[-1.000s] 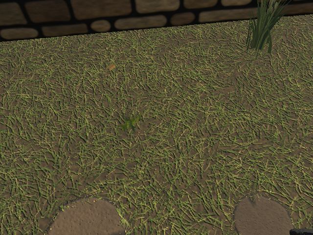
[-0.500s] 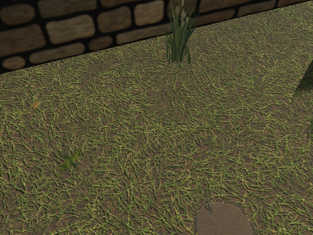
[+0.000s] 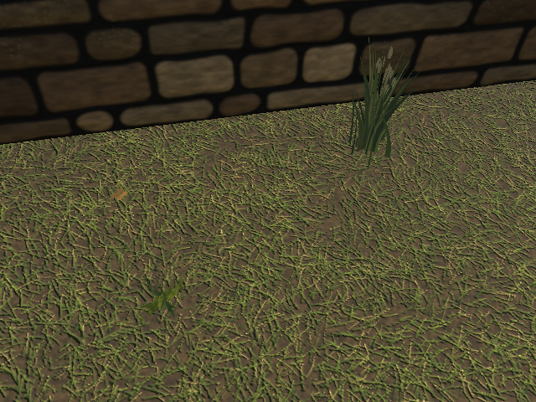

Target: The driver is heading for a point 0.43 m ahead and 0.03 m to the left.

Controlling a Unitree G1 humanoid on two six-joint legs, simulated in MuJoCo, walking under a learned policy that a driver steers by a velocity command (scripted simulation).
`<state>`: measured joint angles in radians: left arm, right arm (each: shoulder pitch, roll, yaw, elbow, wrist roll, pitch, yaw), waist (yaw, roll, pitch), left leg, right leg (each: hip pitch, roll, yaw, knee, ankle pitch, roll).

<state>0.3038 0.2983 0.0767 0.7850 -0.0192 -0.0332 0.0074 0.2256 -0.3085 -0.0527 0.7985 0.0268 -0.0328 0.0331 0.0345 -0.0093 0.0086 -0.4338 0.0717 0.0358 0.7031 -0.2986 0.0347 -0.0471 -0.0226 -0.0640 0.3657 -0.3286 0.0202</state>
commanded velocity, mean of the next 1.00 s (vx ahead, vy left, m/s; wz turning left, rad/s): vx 0.29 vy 0.00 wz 0.19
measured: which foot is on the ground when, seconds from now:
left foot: up 0.00-0.02, down 0.04-0.56, up 0.58-0.90, down 0.92-1.00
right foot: down 0.00-0.04, up 0.06-0.52, down 0.54-1.00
